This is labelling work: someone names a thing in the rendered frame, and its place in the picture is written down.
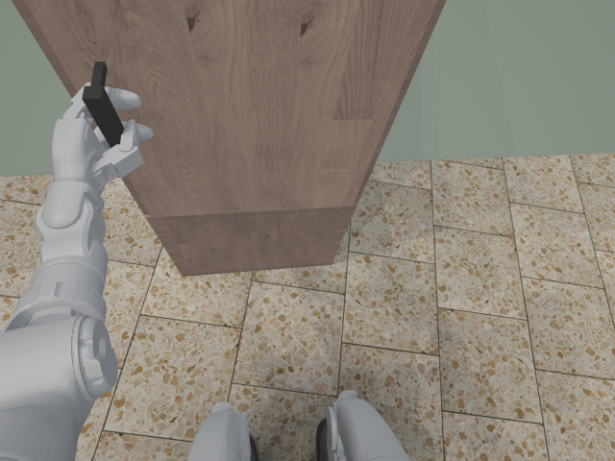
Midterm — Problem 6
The right robot thigh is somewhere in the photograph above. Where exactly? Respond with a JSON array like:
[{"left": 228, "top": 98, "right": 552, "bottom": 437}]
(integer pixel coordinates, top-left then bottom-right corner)
[{"left": 326, "top": 399, "right": 410, "bottom": 461}]

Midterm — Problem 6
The handle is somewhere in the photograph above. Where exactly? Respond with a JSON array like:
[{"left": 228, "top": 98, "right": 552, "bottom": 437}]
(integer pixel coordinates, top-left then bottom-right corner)
[{"left": 82, "top": 61, "right": 124, "bottom": 148}]

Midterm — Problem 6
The left robot hand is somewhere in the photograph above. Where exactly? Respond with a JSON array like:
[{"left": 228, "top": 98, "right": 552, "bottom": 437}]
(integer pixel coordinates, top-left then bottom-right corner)
[{"left": 51, "top": 83, "right": 154, "bottom": 196}]

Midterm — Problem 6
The robot thigh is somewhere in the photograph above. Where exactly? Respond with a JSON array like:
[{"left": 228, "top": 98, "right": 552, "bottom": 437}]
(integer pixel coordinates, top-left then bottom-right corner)
[
  {"left": 185, "top": 410, "right": 251, "bottom": 461},
  {"left": 326, "top": 399, "right": 410, "bottom": 461}
]

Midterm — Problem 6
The cupboard door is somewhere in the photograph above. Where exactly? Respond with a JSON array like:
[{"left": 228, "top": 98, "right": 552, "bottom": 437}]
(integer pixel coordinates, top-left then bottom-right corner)
[{"left": 24, "top": 0, "right": 437, "bottom": 217}]

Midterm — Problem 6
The left robot thigh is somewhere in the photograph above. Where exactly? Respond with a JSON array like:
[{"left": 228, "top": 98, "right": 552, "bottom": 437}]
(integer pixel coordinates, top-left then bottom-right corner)
[{"left": 185, "top": 410, "right": 251, "bottom": 461}]

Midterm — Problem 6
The left robot upper arm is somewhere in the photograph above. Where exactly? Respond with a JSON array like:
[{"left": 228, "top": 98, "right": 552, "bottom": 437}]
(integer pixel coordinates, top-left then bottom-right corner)
[{"left": 0, "top": 315, "right": 118, "bottom": 461}]

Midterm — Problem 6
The robot left forearm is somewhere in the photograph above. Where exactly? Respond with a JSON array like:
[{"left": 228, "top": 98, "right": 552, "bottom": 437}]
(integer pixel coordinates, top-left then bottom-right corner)
[{"left": 0, "top": 181, "right": 108, "bottom": 334}]

